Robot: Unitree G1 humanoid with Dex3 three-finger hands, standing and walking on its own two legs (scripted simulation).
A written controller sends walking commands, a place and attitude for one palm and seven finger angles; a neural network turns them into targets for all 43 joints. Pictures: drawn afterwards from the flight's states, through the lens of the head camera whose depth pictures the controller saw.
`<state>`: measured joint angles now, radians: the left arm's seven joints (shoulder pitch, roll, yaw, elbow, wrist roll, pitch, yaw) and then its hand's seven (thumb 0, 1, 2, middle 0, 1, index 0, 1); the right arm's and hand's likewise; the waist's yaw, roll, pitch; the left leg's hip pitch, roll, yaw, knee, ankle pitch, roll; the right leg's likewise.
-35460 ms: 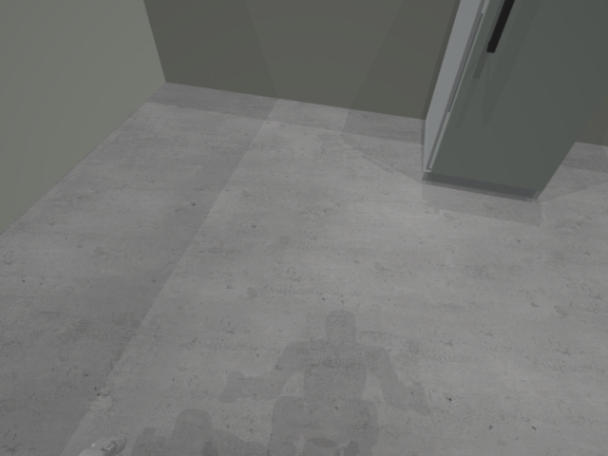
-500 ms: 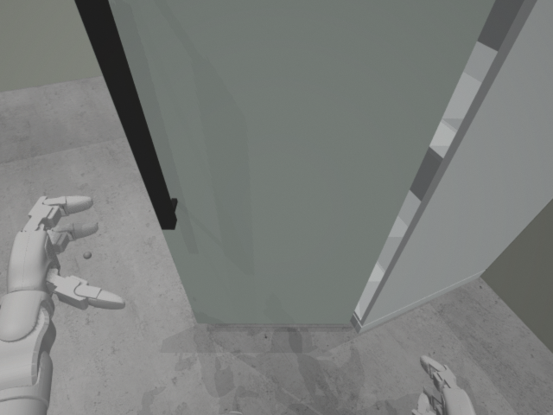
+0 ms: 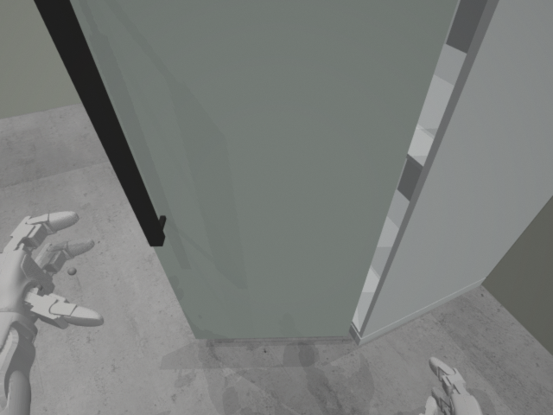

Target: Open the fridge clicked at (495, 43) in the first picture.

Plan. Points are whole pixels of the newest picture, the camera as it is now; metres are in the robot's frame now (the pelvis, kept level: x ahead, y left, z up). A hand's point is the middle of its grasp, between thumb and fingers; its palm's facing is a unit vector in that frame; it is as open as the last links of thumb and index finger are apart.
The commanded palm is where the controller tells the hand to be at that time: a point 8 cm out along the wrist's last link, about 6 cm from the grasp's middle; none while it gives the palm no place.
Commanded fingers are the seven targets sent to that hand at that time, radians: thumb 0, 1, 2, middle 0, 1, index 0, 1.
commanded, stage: draw the hand back to the body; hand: left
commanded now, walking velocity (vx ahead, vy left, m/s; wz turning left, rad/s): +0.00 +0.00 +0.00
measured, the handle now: (117, 129) +0.45 +0.29 +0.20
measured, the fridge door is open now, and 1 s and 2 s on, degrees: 67 67 67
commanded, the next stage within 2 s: step back with the hand held close in 1.28 s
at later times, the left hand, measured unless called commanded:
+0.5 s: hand (48, 284) +0.22 +0.30 +0.14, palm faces +0.47 -0.81 -0.35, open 12.7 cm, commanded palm +0.18 +0.33 +0.16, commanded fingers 0.00 0.21 0.57 -0.22 -0.70 -0.22 -0.70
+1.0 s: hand (38, 269) +0.22 +0.28 +0.18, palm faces +0.45 -0.81 -0.38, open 8.0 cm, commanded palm +0.17 +0.32 +0.19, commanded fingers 0.00 0.90 0.90 -0.20 -0.30 -0.20 -0.30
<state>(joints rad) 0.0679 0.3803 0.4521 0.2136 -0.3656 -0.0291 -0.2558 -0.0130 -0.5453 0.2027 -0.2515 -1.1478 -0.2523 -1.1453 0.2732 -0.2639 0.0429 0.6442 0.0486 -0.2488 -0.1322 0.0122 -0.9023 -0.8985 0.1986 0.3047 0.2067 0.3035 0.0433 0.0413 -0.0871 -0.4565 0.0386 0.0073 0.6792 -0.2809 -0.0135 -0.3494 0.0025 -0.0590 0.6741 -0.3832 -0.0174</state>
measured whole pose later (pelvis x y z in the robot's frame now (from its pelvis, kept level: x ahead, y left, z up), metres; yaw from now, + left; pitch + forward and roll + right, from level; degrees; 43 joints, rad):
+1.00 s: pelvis +0.03 +0.02 +0.02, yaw -1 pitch -4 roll +0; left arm 0.44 0.35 0.34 -0.36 -0.08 -0.05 0.10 0.01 0.75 0.83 -0.21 -0.39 -0.21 -0.38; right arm 0.20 -0.23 0.03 0.64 -0.01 -0.11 -0.08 0.01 -0.90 -0.90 0.20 0.30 0.21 0.30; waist 0.08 0.04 0.00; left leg -0.13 0.01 0.04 0.41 -0.21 0.01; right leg -0.02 -0.02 -0.03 0.38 -0.29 0.01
